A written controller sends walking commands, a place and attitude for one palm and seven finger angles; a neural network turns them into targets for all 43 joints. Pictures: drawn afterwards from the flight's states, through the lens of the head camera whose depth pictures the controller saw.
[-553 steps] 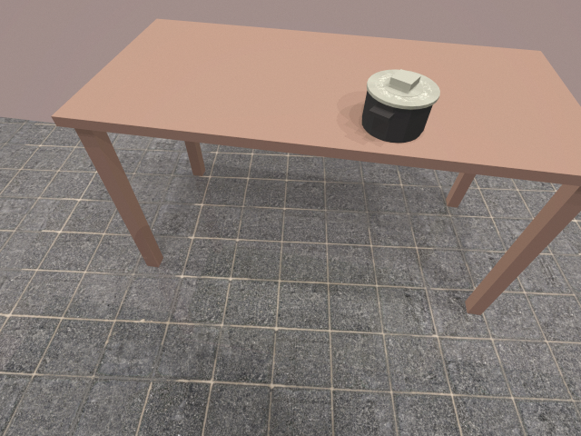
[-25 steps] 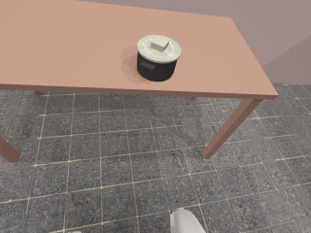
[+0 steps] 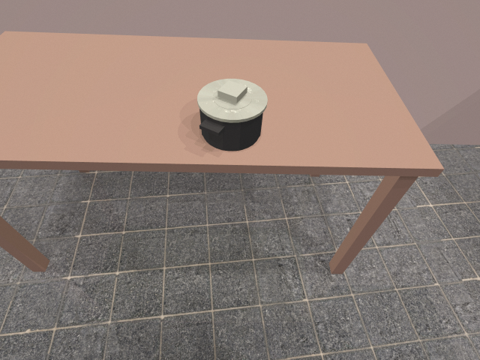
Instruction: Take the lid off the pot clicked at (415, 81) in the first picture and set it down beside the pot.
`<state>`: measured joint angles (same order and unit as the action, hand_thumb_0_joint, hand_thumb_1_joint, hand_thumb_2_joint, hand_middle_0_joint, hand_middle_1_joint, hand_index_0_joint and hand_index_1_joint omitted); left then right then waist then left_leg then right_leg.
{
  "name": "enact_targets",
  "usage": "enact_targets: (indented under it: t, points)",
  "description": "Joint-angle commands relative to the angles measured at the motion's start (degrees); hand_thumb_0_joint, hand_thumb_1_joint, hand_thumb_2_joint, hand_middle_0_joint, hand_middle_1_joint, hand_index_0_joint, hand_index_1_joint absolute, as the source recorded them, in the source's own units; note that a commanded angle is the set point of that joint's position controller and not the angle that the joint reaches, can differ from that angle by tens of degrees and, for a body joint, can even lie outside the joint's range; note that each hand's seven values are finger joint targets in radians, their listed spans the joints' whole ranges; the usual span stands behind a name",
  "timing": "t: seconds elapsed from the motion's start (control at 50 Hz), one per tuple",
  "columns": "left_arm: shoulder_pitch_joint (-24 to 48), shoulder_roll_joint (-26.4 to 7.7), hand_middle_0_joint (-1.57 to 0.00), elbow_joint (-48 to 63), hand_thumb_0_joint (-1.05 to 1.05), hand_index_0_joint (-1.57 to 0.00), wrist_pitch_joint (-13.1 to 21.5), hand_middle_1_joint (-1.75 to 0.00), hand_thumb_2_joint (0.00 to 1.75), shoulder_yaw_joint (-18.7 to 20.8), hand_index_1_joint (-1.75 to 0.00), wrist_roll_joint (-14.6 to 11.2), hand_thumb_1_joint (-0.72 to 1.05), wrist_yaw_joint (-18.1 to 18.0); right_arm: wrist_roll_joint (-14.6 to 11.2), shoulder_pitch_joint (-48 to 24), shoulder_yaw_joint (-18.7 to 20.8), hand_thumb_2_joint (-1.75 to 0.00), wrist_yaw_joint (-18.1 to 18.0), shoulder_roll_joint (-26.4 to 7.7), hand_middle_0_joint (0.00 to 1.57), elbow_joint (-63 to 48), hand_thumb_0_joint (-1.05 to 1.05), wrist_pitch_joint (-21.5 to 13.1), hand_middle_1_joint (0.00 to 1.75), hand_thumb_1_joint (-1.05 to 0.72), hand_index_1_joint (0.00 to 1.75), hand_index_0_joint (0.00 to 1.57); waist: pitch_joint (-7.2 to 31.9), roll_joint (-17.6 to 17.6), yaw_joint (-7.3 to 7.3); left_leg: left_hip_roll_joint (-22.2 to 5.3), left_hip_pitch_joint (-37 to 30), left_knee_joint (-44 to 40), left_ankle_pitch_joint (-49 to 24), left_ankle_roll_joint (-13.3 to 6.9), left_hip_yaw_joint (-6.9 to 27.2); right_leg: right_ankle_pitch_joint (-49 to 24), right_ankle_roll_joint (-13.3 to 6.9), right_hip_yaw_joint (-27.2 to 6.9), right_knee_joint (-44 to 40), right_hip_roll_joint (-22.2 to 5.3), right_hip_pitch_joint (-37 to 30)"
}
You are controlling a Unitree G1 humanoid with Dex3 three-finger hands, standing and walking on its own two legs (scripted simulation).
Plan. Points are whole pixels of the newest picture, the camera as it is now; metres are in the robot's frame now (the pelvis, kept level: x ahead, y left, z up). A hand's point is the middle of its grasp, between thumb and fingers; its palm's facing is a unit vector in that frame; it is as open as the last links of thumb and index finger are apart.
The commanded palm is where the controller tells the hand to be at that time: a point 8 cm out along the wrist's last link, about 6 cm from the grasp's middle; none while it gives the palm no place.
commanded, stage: look again from close up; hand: left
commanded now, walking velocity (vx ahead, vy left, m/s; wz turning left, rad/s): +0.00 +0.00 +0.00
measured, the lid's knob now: (232, 91) +0.67 +0.05 +0.08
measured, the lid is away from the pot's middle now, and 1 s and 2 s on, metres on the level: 0.00 0.00 0.00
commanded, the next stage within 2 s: shuffle to correct the standing spot in 1.18 s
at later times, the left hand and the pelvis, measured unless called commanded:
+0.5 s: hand out of the picture +0.02 +0.17 -0.17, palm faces +0.07 -0.98 -0.17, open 7.3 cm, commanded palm none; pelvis +0.03 +0.00 +0.00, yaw +1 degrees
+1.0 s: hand out of the picture +0.03 +0.19 -0.17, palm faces +0.08 -0.98 -0.18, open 7.3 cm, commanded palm none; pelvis +0.02 +0.02 +0.01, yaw +1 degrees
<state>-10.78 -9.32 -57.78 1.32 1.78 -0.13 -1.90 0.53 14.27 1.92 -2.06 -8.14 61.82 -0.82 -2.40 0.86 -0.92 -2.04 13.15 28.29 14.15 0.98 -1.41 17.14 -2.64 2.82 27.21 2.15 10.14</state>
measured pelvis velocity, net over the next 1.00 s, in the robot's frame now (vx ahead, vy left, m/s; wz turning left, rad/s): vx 0.02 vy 0.02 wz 0.02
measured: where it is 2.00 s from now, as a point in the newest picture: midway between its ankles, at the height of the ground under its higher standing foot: outside the picture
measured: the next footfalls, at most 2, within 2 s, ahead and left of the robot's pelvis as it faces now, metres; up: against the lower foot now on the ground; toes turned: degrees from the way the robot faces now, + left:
left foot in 1.92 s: +0.23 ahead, +0.06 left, +0.00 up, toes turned +5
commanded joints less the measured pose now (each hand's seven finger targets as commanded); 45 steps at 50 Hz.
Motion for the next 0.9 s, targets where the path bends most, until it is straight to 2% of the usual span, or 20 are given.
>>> enact_targets:
  t: [0.0,0.02,0.08,0.1,0.12,0.2,0.22,0.3,0.32,0.38,0.42,0.5,0.52,0.6,0.62,0.7,0.72,0.8,0.82,0.88]
  points:
    - [-3.78,-5.59,-0.2,1.66,0.0,-0.2,0.34,-0.3,0.9,0.62,-0.3,0.41,0.9,0.29,-0.12,3.03,0.11,-0.9,-0.08,-3.94,0.2,-0.94,0.0,-0.68,0.3,-0.9,0.3,0.2,0.6,-4.33,0.79,-4.17,-3.65,-4.63,-15.69,-1.87,3.92,-20.04,0.79,-6.85,-6.25,-8.69,-0.08]
    - [-4.38,-5.57,-0.2,1.52,0.0,-0.2,0.32,-0.3,0.9,0.51,-0.3,0.52,0.9,0.24,-0.31,2.59,0.16,-0.9,-0.18,-4.07,0.2,-1.12,0.0,-0.56,0.3,-0.9,0.3,0.2,-0.64,-2.6,0.88,-3.98,-3.38,-4.7,-14.05,-1.9,3.67,-19.83,1.13,-6.9,-6.9,-8.59,0.25]
    - [-5.42,-6.13,-0.2,0.82,0.0,-0.2,0.59,-0.3,0.9,0.44,-0.3,0.36,0.9,0.2,-0.3,2.09,0.18,-0.9,-0.3,-5.0,0.2,-1.34,0.0,-0.56,0.3,-0.9,0.3,0.2,3.28,-1.1,0.74,-3.88,-5.41,-4.36,-14.73,-1.74,3.13,-25.37,1.25,-6.82,-6.72,-9.42,-2.76]
    - [-5.73,-6.31,-0.2,0.64,0.0,-0.2,0.63,-0.3,0.9,0.46,-0.3,0.37,0.9,0.15,-0.34,1.61,0.19,-0.9,-0.33,-5.23,0.2,-1.38,0.0,-0.49,0.3,-0.9,0.3,0.2,3.31,-0.01,0.79,-3.73,-5.55,-4.16,-14.58,-1.65,2.97,-26.98,1.47,-6.72,-6.74,-9.49,-3.17]
    - [-5.7,-6.14,-0.2,0.63,0.0,-0.2,0.54,-0.3,0.9,0.43,-0.3,0.48,0.9,0.14,-0.47,1.34,0.22,-0.9,-0.4,-5.07,0.2,-1.43,0.0,-0.38,0.3,-0.9,0.3,0.2,2.48,1.31,0.75,-3.62,-5.15,-4.9,-12.38,-1.66,2.86,-25.44,1.44,-6.81,-7.24,-9.3,-2.91]
    - [-6.99,-6.36,-0.2,-0.06,0.0,-0.2,0.66,-0.3,0.9,0.4,-0.3,0.46,0.9,0.04,-0.46,0.59,0.09,-0.9,-0.43,-5.53,0.2,-1.26,0.0,-0.41,0.3,-0.9,0.3,0.2,3.37,1.26,0.9,-3.49,-6.21,-4.69,-14.47,-1.64,2.74,-29.73,1.58,-6.54,-6.79,-9.62,-4.12]
    - [-7.17,-6.19,-0.2,-0.12,0.0,-0.2,0.56,-0.3,0.9,0.34,-0.3,0.57,0.9,0.01,-0.59,0.38,0.11,-0.9,-0.5,-5.35,0.2,-1.24,0.0,-0.32,0.3,-0.9,0.3,0.2,2.06,2.3,0.96,-3.42,-5.97,-5.29,-12.78,-1.71,2.83,-27.49,1.48,-6.39,-7.2,-9.43,-3.28]
    - [-8.46,-6.17,-0.2,-0.9,0.0,-0.2,0.64,-0.3,0.9,0.26,-0.3,0.49,0.9,-0.03,-0.49,0.26,-0.13,-0.9,-0.54,-5.62,0.2,-0.82,0.0,-0.48,0.3,-0.9,0.3,0.2,3.32,-0.27,1.11,-3.64,-7.65,-5.16,-16.39,-1.88,3.08,-28.71,1.01,-5.99,-6.53,-9.54,-3.81]
    - [-8.32,-5.97,-0.2,-0.85,0.0,-0.2,0.53,-0.3,0.9,0.28,-0.3,0.62,0.9,-0.07,-0.6,0.32,-0.06,-0.9,-0.6,-5.28,0.2,-0.77,0.0,-0.39,0.3,-0.9,0.3,0.2,1.71,0.23,1.12,-3.61,-7.02,-5.57,-14.85,-1.97,3.19,-26.11,0.87,-5.89,-7.01,-9.25,-3.07]
    - [-8.98,-5.68,-0.2,-1.46,0.0,-0.2,0.54,-0.3,0.9,0.24,-0.3,0.56,0.9,-0.05,-0.49,0.57,-0.28,-0.9,-0.62,-5.35,0.2,-0.42,0.0,-0.54,0.3,-0.9,0.3,0.2,2.02,-1.11,1.21,-3.72,-7.64,-5.8,-16.67,-2.16,3.6,-25.4,0.61,-5.55,-6.86,-9.31,-3.08]
    - [-9.09,-5.4,-0.2,-1.7,0.0,-0.2,0.39,-0.3,0.9,0.24,-0.3,0.65,0.9,-0.07,-0.59,0.65,-0.25,-0.9,-0.68,-4.96,0.2,-0.22,0.0,-0.46,0.3,-0.9,0.3,0.2,0.18,-0.21,1.32,-3.66,-6.91,-6.34,-14.84,-2.28,3.79,-22.33,0.57,-5.29,-7.41,-9.01,-2.28]
    - [-9.49,-5.12,-0.2,-2.39,0.0,-0.2,0.4,-0.3,0.9,0.21,-0.3,0.53,0.9,-0.08,-0.44,1.41,-0.42,-0.9,-0.7,-5.01,0.2,0.21,0.0,-0.66,0.3,-0.9,0.3,0.2,1.34,-1.37,1.41,-3.71,-7.63,-6.4,-16.67,-2.44,4.16,-21.85,0.39,-5.08,-7.19,-9.12,-2.87]
    - [-9.1,-5.19,-0.2,-2.29,0.0,-0.2,0.28,-0.3,0.9,0.26,-0.3,0.63,0.9,-0.13,-0.56,1.83,-0.38,-0.9,-0.73,-4.82,0.2,0.26,0.0,-0.58,0.3,-0.9,0.3,0.2,0.17,-0.44,1.39,-3.65,-6.61,-6.88,-15.15,-2.51,4.35,-19.97,0.36,-4.73,-7.44,-8.92,-2.92]
    - [-9.42,-5.08,-0.2,-2.67,0.0,-0.2,0.28,-0.3,0.9,0.24,-0.3,0.49,0.9,-0.18,-0.45,2.65,-0.53,-0.9,-0.75,-4.96,0.2,0.6,0.0,-0.76,0.3,-0.9,0.3,0.2,1.44,-1.61,1.48,-3.75,-7.51,-6.6,-17.7,-2.59,4.45,-21.03,0.27,-4.59,-6.79,-9.1,-3.38]
    - [-9.23,-4.9,-0.2,-2.75,0.0,-0.2,0.16,-0.3,0.9,0.28,-0.3,0.6,0.9,-0.21,-0.5,2.61,-0.48,-0.9,-0.79,-4.67,0.2,0.67,0.0,-0.67,0.3,-0.9,0.3,0.2,-0.16,-0.56,1.61,-3.6,-6.53,-6.99,-16.04,-2.67,4.63,-19.29,0.34,-4.36,-7.17,-8.92,-2.97]
    - [-9.29,-4.69,-0.2,-2.99,0.0,-0.2,0.14,-0.3,0.9,0.26,-0.3,0.49,0.9,-0.24,-0.43,3.56,-0.57,-0.9,-0.75,-4.65,0.2,0.95,0.0,-0.81,0.3,-0.9,0.3,0.2,0.65,-0.97,1.55,-3.6,-6.94,-7.07,-17.17,-2.74,5.0,-19.3,0.31,-4.27,-6.88,-9.11,-3.2]
    - [-9.17,-4.6,-0.2,-2.88,0.0,-0.2,0.04,-0.3,0.9,0.31,-0.3,0.57,0.9,-0.24,-0.55,3.67,-0.56,-0.9,-0.78,-4.47,0.2,0.86,0.0,-0.73,0.3,-0.9,0.3,0.2,-0.68,-0.08,1.6,-3.5,-5.91,-7.38,-15.52,-2.82,5.03,-17.79,0.37,-4.07,-7.26,-8.92,-2.97]
    - [-9.35,-4.38,-0.2,-3.16,0.0,-0.2,0.12,-0.3,0.9,0.26,-0.3,0.42,0.9,-0.3,-0.38,4.29,-0.54,-0.9,-0.77,-4.41,0.2,1.19,0.0,-0.79,0.3,-0.9,0.3,0.2,0.33,-0.8,1.52,-3.48,-6.62,-7.22,-16.23,-2.78,5.25,-18.34,0.28,-4.29,-6.99,-9.11,-2.97]
    - [-9.11,-4.4,-0.2,-3.1,0.0,-0.2,0.02,-0.3,0.9,0.32,-0.3,0.51,0.9,-0.3,-0.49,4.35,-0.5,-0.9,-0.78,-4.19,0.2,1.17,0.0,-0.71,0.3,-0.9,0.3,0.2,-0.99,-0.18,1.6,-3.47,-5.65,-7.55,-14.61,-2.82,5.09,-16.71,0.32,-3.97,-7.32,-8.96,-2.69]
    - [-9.28,-4.15,-0.2,-3.18,0.0,-0.2,-0.01,-0.3,0.9,0.4,-0.3,0.5,0.9,-0.34,-0.38,4.95,-0.56,-0.9,-0.77,-4.0,0.2,1.33,0.0,-0.84,0.3,-0.9,0.3,0.2,-0.57,-1.02,1.58,-3.48,-5.95,-7.58,-15.82,-2.87,5.42,-16.57,0.3,-4.03,-7.09,-8.92,-2.7]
